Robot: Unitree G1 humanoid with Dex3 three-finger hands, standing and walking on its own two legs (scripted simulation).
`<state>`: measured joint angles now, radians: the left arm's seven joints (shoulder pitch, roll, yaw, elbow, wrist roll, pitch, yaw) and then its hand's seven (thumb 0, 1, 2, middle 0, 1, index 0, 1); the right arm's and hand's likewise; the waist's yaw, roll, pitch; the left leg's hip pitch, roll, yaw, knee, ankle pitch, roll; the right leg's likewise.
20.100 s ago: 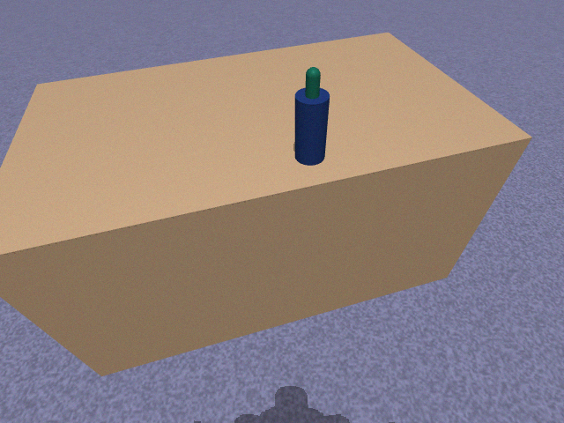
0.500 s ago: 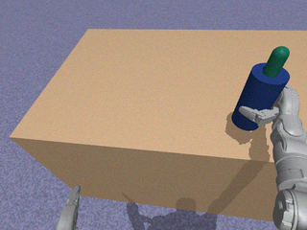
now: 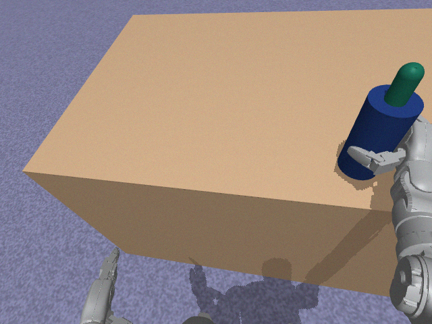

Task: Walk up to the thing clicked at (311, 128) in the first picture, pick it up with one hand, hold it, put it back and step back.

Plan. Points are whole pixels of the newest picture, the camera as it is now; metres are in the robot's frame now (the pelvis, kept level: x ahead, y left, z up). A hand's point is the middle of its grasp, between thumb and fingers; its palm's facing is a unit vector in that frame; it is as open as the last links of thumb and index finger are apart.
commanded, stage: lower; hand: right
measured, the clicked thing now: (380, 124) +0.46 -0.21 +0.11
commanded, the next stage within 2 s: loosen in 0.40 s
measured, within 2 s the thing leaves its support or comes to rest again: rests again in 0.30 s
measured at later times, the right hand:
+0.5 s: hand (374, 141) +0.48 -0.22 +0.05, palm faces +0.22 +0.98 +0.01, open 11.0 cm
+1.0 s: hand (375, 142) +0.48 -0.23 +0.05, palm faces +0.22 +0.98 +0.01, open 11.0 cm
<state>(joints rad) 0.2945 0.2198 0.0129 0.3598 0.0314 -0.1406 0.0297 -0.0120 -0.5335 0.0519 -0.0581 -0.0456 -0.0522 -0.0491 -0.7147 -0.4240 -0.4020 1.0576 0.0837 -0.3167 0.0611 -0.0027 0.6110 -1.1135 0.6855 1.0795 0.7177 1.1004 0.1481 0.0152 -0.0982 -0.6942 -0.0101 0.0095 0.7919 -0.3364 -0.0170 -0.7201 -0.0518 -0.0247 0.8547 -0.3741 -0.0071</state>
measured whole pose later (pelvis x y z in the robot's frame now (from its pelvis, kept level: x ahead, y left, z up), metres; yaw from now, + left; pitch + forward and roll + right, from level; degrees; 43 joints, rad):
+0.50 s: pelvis +0.00 +0.00 -0.02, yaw +0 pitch +17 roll +3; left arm 0.34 0.23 0.03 0.25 0.05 -0.13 0.01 -0.01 -0.54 0.06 -0.06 -0.04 -0.05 -0.05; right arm -0.75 -0.44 -0.43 1.11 0.07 -0.38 0.07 0.00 0.61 -1.11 0.68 1.09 0.72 1.11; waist 0.16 0.01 -0.12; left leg -0.81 -0.01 0.02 0.90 -0.39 -0.02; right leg -0.84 -0.05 -0.02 0.97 -0.43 -0.01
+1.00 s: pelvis +0.00 +0.00 -0.02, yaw +0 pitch +17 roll +2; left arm 0.36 0.24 0.03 0.18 0.05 -0.11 0.01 -0.01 -0.53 0.05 -0.06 -0.05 -0.06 -0.05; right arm -0.76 -0.47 -0.45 1.11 0.07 -0.37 0.09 -0.01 0.52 -0.75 0.82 0.83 0.86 0.83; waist 0.17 0.01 -0.13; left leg -0.84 -0.01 0.03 0.94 -0.40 -0.01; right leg -0.87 -0.05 0.00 1.00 -0.44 0.00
